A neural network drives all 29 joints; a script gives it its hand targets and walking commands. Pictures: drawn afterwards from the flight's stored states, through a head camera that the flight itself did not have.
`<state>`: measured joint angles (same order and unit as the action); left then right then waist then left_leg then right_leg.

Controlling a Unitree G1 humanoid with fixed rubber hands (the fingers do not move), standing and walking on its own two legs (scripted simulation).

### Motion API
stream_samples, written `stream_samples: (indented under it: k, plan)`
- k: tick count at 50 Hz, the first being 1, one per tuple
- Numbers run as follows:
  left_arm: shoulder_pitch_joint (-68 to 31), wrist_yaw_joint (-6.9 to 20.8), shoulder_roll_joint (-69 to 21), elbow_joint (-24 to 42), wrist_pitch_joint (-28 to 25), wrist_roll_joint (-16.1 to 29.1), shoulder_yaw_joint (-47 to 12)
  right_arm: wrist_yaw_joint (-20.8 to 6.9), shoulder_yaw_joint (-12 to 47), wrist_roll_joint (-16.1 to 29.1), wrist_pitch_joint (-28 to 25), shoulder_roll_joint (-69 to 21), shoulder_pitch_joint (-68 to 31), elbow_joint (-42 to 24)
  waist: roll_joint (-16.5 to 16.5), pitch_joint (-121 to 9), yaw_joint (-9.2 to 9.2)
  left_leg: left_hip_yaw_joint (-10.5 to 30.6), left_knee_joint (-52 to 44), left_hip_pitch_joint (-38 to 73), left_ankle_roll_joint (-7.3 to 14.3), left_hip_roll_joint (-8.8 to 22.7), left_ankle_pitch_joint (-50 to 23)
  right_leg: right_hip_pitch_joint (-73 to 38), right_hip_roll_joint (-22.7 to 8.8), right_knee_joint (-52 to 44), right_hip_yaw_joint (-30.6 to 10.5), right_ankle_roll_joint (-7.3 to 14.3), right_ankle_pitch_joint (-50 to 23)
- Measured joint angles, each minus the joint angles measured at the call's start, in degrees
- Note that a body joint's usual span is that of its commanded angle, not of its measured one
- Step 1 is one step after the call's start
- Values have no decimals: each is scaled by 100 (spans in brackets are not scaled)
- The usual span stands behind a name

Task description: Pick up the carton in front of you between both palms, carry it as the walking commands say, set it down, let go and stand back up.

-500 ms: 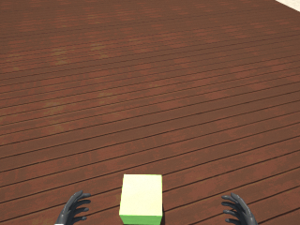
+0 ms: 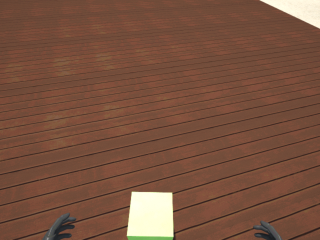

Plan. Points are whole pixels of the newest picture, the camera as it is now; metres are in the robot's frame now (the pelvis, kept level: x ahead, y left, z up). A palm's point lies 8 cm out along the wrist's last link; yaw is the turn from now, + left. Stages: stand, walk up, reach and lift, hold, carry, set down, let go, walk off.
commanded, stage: stand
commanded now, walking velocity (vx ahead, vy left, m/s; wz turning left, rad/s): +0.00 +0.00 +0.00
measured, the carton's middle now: (151, 220) +0.37 +0.05 -0.65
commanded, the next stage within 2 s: none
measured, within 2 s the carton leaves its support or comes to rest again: neither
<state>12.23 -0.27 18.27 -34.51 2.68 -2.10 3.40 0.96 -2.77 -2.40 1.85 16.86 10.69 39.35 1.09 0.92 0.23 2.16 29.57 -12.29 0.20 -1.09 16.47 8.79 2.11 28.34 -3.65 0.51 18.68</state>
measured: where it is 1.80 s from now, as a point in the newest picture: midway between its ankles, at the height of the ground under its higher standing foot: outside the picture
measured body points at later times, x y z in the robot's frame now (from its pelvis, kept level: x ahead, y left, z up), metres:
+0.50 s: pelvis +0.01 +0.01 +0.00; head +0.00 +0.02 +0.45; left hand +0.13 +0.31 -0.10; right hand +0.13 -0.29 -0.10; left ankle -0.01 +0.12 -0.74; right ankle -0.04 -0.12 -0.74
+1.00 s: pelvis -0.01 +0.01 +0.01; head -0.02 +0.02 +0.46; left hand +0.10 +0.32 -0.11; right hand +0.09 -0.30 -0.10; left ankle -0.01 +0.12 -0.74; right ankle -0.04 -0.12 -0.74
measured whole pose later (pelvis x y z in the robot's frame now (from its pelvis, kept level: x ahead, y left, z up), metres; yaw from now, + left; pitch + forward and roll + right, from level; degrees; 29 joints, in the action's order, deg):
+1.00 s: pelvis -0.01 +0.01 +0.01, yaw +0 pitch -2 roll +0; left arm 9.9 -0.9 21.4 -53.5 -0.4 -1.2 0.5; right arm 1.0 -0.6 -1.4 -0.9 21.1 7.4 57.3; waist 0.8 0.9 -0.2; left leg 1.4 22.1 -8.2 1.0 -1.6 11.8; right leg 4.8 0.8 20.9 -3.8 -0.5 14.0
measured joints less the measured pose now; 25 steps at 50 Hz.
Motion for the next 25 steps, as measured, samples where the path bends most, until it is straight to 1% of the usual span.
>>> stream_samples:
  k: [10,25]
  plan:
    - [-27,-77,133,-644,-184,12,-108,54,63,16,-174,197,-144,573,29,-65,-29,-69,-113,65,62,-33,-7,-66,-56,-142,-47,-59,-31]
    - [-130,-107,184,-1185,-250,50,-214,57,162,45,-231,236,-223,1083,0,-65,-42,-107,-325,227,105,-74,-122,-209,-127,-323,-56,-104,-128]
